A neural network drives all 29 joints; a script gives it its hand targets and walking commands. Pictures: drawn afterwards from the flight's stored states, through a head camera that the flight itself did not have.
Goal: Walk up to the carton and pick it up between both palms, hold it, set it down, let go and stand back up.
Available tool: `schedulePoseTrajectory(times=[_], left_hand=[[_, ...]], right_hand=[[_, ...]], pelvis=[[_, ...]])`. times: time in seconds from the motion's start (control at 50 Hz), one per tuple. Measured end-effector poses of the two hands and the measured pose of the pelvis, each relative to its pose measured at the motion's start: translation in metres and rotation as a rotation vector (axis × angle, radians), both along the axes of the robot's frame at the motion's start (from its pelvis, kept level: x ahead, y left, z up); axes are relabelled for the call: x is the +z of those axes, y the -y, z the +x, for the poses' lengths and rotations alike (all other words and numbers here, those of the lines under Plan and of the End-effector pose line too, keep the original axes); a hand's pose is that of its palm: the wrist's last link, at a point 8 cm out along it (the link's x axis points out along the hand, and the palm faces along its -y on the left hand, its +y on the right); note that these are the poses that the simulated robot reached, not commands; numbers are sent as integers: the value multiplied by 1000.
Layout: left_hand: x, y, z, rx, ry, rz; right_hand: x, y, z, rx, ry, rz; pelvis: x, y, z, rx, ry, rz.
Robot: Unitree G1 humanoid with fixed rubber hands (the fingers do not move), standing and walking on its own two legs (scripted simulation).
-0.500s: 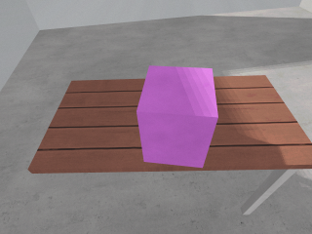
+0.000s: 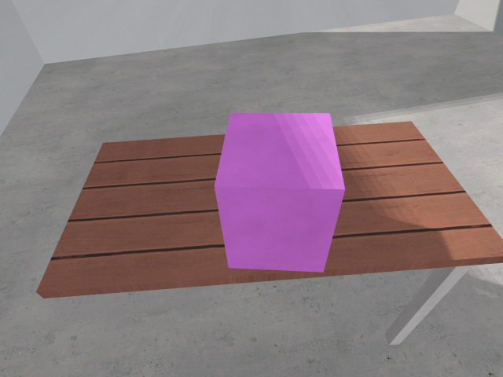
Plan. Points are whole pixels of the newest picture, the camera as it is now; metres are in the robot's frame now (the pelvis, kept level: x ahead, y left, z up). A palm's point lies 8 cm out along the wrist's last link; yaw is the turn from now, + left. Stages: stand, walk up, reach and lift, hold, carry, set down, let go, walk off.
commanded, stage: walk up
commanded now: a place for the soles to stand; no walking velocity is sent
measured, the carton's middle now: (277, 193) +0.48 -0.01 +0.01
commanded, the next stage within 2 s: reach and lift in 1.14 s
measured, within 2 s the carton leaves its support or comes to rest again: neither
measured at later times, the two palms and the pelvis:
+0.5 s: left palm out of the picture +0.07 +0.26 -0.14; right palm out of the picture +0.00 -0.23 -0.15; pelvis +0.02 +0.02 -0.01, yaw -5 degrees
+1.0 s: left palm out of the picture +0.07 +0.26 -0.14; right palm out of the picture -0.05 -0.23 -0.15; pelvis +0.01 +0.02 -0.01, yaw -10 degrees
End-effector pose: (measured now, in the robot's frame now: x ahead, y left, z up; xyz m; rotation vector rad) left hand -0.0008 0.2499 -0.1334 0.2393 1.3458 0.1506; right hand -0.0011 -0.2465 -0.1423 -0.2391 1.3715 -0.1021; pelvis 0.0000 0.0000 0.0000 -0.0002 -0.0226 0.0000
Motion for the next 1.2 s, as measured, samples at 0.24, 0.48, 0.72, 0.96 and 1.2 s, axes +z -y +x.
schedulePoseTrajectory(times=[0.24, 0.48, 0.72, 0.96, 1.2], left_hand=[[-6, -5, 24, -61, -17, -5], [-9, -10, 65, -123, 57, 7], [-9, -13, 75, -172, 81, 19], [-8, -7, 72, -213, 59, 16], [-13, -22, 78, -157, -21, 21]], right_hand=[[-1, -5, -9, -49, -55, -18], [-9, -13, 1, -99, -6, -15], [-12, -16, -25, -148, -22, -11], [-11, -15, -49, -195, -46, -10], [-15, -18, -43, -188, -29, -4]], pelvis=[[-5, -9, 17, -43, -10, 5], [-12, -16, 20, -88, -8, 12], [-15, -19, 11, -125, 2, 11], [-14, -16, 8, -168, 11, 13], [-18, -22, 0, -134, -31, 8]])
